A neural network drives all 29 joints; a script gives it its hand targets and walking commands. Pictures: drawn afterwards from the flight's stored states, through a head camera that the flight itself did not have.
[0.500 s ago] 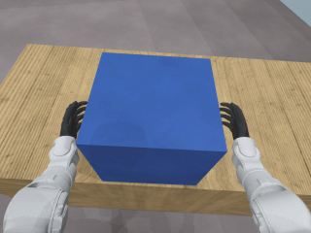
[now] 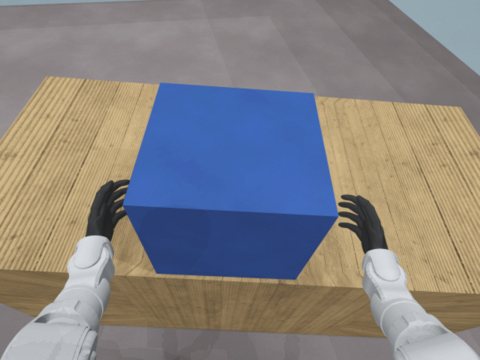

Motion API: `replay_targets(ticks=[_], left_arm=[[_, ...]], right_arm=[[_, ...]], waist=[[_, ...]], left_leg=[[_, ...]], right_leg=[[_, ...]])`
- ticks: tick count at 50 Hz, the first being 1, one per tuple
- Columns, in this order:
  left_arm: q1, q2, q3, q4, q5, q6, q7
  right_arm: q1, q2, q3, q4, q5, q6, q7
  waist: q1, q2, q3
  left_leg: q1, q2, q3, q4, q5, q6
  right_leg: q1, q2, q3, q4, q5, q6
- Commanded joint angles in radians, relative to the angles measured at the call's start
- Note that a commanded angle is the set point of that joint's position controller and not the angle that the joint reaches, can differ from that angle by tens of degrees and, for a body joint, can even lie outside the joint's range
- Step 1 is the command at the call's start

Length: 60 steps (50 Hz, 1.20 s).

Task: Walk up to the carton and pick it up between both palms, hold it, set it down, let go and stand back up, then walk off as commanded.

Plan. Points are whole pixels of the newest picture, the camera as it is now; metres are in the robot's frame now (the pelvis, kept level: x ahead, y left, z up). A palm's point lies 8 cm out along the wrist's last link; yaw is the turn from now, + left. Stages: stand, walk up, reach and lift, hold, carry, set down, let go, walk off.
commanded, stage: set down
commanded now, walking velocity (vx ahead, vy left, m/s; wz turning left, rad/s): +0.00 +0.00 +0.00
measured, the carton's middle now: (231, 187) +0.47 +0.03 -0.03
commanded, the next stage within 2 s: none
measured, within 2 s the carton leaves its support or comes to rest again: neither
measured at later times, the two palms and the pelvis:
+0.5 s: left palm (90, 261) +0.30 +0.26 -0.03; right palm (379, 277) +0.30 -0.23 -0.03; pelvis +0.00 +0.00 +0.00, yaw +0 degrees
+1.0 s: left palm (62, 314) +0.21 +0.27 -0.02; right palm (381, 314) +0.23 -0.21 -0.02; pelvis -0.01 +0.00 +0.00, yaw +0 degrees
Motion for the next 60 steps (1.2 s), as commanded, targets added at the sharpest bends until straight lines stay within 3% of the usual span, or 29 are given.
replay_targets(ticks=[1, 3, 4, 6, 7, 11, 12, 16, 20, 22, 23, 24, 27, 28, 31, 32, 33, 35, 37, 38, 40, 43, 45, 50, 51, 54, 58, 59, 60], left_arm=[[-0.131, 0.243, 0.004, -0.157, -0.003, -0.025, -0.023], [-0.283, 0.261, -0.001, -0.144, -0.017, -0.036, -0.017], [-0.104, 0.221, -0.013, -0.198, -0.024, -0.025, -0.017], [-0.054, 0.226, 0.006, -0.299, 0.003, -0.031, -0.016], [-0.197, 0.261, -0.002, -0.267, -0.014, -0.049, -0.012], [-0.001, 0.247, 0.021, -0.315, 0.004, -0.037, -0.025], [-0.123, 0.276, 0.037, -0.3, 0.005, -0.053, -0.021], [0.085, 0.246, 0.035, -0.411, 0.009, -0.054, -0.012], [0.035, 0.267, 0.048, -0.367, 0.011, -0.062, -0.014], [0.153, 0.235, 0.035, -0.453, 0.01, -0.061, -0.015], [-0.022, 0.267, 0.037, -0.357, -0.004, -0.064, -0.014], [0.177, 0.249, 0.04, -0.466, 0.01, -0.072, -0.012], [0.288, 0.231, 0.056, -0.466, 0.03, -0.059, -0.023], [0.255, 0.235, 0.078, -0.454, 0.048, -0.056, -0.025], [0.227, 0.251, 0.064, -0.502, 0.027, -0.061, -0.021], [0.355, 0.251, 0.068, -0.518, 0.029, -0.058, -0.026], [0.272, 0.257, 0.068, -0.512, 0.021, -0.063, -0.024], [0.304, 0.26, 0.057, -0.549, 0.019, -0.044, -0.024], [0.34, 0.238, 0.049, -0.569, 0.017, -0.044, -0.018], [0.427, 0.233, 0.035, -0.617, 0.01, -0.039, -0.023], [0.316, 0.259, 0.059, -0.621, 0.019, -0.043, -0.004], [0.453, 0.237, 0.054, -0.592, 0.034, -0.008, -0.009], [0.383, 0.234, 0.027, -0.674, 0.034, -0.009, 0.012], [0.389, 0.237, 0.015, -0.598, 0.035, 0.046, -0.006], [0.365, 0.232, 0.005, -0.644, 0.026, 0.037, 0.011], [0.353, 0.236, 0.022, -0.622, 0.061, 0.087, 0.017], [0.418, 0.208, 0.006, -0.65, 0.051, 0.09, 0.031], [0.443, 0.191, 0.017, -0.577, 0.083, 0.131, 0.02], [0.429, 0.192, 0.02, -0.599, 0.089, 0.13, 0.022]], right_arm=[[-0.086, -0.14, -0.011, -0.19, 0.1, -0.016, -0.009], [-0.235, -0.169, -0.051, -0.203, 0.083, -0.001, -0.003], [-0.082, -0.177, -0.03, -0.242, 0.109, -0.015, 0.001], [-0.051, -0.189, -0.049, -0.313, 0.105, -0.039, 0.0], [-0.168, -0.2, -0.083, -0.292, 0.089, -0.031, 0.003], [0.014, -0.174, -0.053, -0.344, 0.088, -0.046, 0.003], [-0.078, -0.187, -0.108, -0.323, 0.049, -0.037, 0.0], [0.098, -0.175, -0.092, -0.335, 0.078, -0.051, 0.009], [0.038, -0.188, -0.107, -0.367, 0.061, -0.061, 0.018], [0.148, -0.17, -0.109, -0.414, 0.059, -0.071, 0.016], [-0.024, -0.182, -0.105, -0.386, 0.057, -0.061, 0.017], [0.177, -0.173, -0.117, -0.438, 0.051, -0.074, 0.019], [0.26, -0.164, -0.108, -0.413, 0.048, -0.094, 0.019], [0.244, -0.159, -0.099, -0.381, 0.05, -0.089, 0.021], [0.21, -0.152, -0.107, -0.464, 0.047, -0.093, 0.021], [0.338, -0.126, -0.073, -0.476, 0.048, -0.094, 0.019], [0.237, -0.123, -0.08, -0.509, 0.052, -0.091, 0.014], [0.279, -0.138, -0.097, -0.5, 0.045, -0.093, 0.012], [0.312, -0.116, -0.08, -0.501, 0.068, -0.08, 0.013], [0.423, -0.125, -0.104, -0.501, 0.046, -0.072, 0.016], [0.296, -0.094, -0.09, -0.572, 0.044, -0.072, 0.013], [0.432, -0.076, -0.112, -0.505, 0.011, -0.05, 0.009], [0.363, -0.083, -0.156, -0.568, 0.006, -0.051, 0.009], [0.387, -0.005, -0.162, -0.513, -0.074, 0.005, -0.015], [0.343, -0.023, -0.158, -0.561, -0.057, 0.011, -0.001], [0.334, -0.007, -0.196, -0.51, -0.118, 0.045, -0.011], [0.361, -0.012, -0.202, -0.561, -0.131, 0.042, -0.003], [0.385, -0.015, -0.216, -0.471, -0.164, 0.059, -0.003], [0.381, -0.018, -0.2, -0.468, -0.157, 0.056, 0.001]], waist=[[-0.015, 0.016, -0.42], [0.001, 0.046, -0.446], [0.008, 0.037, -0.439], [-0.003, 0.04, -0.502], [-0.015, 0.058, -0.506], [-0.007, 0.02, -0.452], [-0.022, 0.033, -0.484], [-0.012, 0.044, -0.439], [-0.001, 0.064, -0.444], [-0.008, 0.031, -0.422], [0.017, 0.039, -0.387], [-0.004, 0.041, -0.408], [0.009, 0.022, -0.358], [0.026, 0.02, -0.321], [0.017, 0.02, -0.292], [0.04, -0.002, -0.218], [0.043, -0.003, -0.243], [0.02, -0.015, -0.187], [0.051, 0.003, -0.127], [0.014, -0.009, -0.119], [0.051, 0.035, -0.127], [0.039, 0.03, -0.008], [0.036, 0.06, -0.043], [-0.025, 0.046, 0.033], [0.007, 0.084, 0.022], [-0.018, 0.091, 0.034], [0.002, 0.088, 0.011], [-0.021, 0.078, 0.059], [-0.012, 0.084, 0.054]], left_leg=[[0.364, -0.055, 0.028, 0.022, 0.182, -0.026], [0.358, -0.056, 0.029, 0.022, 0.13, -0.03], [0.401, -0.051, 0.019, 0.011, 0.18, -0.035], [0.433, -0.05, 0.015, 0.026, 0.242, -0.039], [0.399, -0.054, 0.029, 0.037, 0.2, -0.047], [0.431, -0.053, 0.021, 0.032, 0.245, -0.039], [0.394, -0.053, 0.025, 0.02, 0.19, -0.04], [0.468, -0.038, 0.006, 0.017, 0.27, -0.051], [0.444, -0.049, 0.019, 0.013, 0.216, -0.048], [0.468, -0.039, 0.012, -0.006, 0.224, -0.045], [0.403, -0.044, 0.023, -0.012, 0.127, -0.035], [0.469, -0.04, 0.014, -0.013, 0.202, -0.044], [0.496, -0.046, 0.019, -0.009, 0.251, -0.051], [0.486, -0.049, 0.021, -0.019, 0.229, -0.041], [0.463, -0.049, 0.016, -0.035, 0.164, -0.034], [0.472, -0.048, 0.012, -0.049, 0.178, -0.027], [0.453, -0.057, 0.024, -0.04, 0.166, -0.025], [0.472, -0.053, 0.019, -0.048, 0.147, -0.016], [0.481, -0.041, 0.01, -0.079, 0.09, -0.025], [0.53, -0.035, 0.01, -0.08, 0.111, -0.026], [0.465, -0.037, 0.011, -0.095, 0.014, -0.024], [0.468, -0.021, 0.001, -0.142, -0.088, -0.023], [0.439, -0.007, -0.019, -0.17, -0.171, -0.025], [0.427, -0.002, -0.007, -0.198, -0.321, -0.012], [0.395, -0.001, -0.012, -0.199, -0.305, -0.013], [0.389, 0.005, -0.019, -0.22, -0.389, -0.016], [0.407, 0.016, -0.019, -0.222, -0.318, -0.02], [0.43, 0.016, -0.008, -0.231, -0.324, -0.03], [0.435, 0.013, -0.011, -0.228, -0.303, -0.034]], right_leg=[[0.303, 0.018, -0.073, -0.001, 0.079, -0.016], [0.232, 0.016, -0.081, 0.006, -0.013, -0.025], [0.266, 0.024, -0.083, 0.005, 0.04, -0.029], [0.319, 0.037, -0.085, 0.005, 0.108, -0.025], [0.278, 0.032, -0.083, 0.003, 0.046, -0.027], [0.351, 0.031, -0.068, -0.015, 0.106, -0.023], [0.325, 0.028, -0.068, -0.017, 0.052, -0.031], [0.364, 0.044, -0.068, -0.021, 0.125, -0.036], [0.317, 0.036, -0.063, -0.03, 0.04, -0.042], [0.366, 0.041, -0.06, -0.039, 0.082, -0.035], [0.317, 0.03, -0.048, -0.034, -0.028, -0.043], [0.377, 0.037, -0.058, -0.035, 0.062, -0.048], [0.41, 0.037, -0.043, -0.057, 0.1, -0.041], [0.401, 0.031, -0.035, -0.069, 0.068, -0.037], [0.395, 0.028, -0.037, -0.069, 0.002, -0.045], [0.431, 0.02, -0.023, -0.078, 0.023, -0.039], [0.416, 0.019, -0.024, -0.071, 0.006, -0.037], [0.409, 0.026, -0.029, -0.079, -0.016, -0.036], [0.402, 0.019, -0.028, -0.096, -0.082, -0.044], [0.4, 0.018, -0.032, -0.105, -0.065, -0.04], [0.397, 0.011, -0.025, -0.087, -0.132, -0.049], [0.413, 0.006, -0.016, -0.107, -0.176, -0.048], [0.42, 0.019, -0.031, -0.086, -0.199, -0.048], [0.43, -0.009, -0.007, -0.098, -0.254, -0.033], [0.427, -0.005, -0.01, -0.076, -0.275, -0.046], [0.458, -0.01, -0.007, -0.077, -0.292, -0.037], [0.45, -0.003, -0.017, -0.063, -0.236, -0.041], [0.45, -0.002, -0.018, -0.092, -0.239, -0.037], [0.455, -0.003, -0.022, -0.086, -0.224, -0.034]])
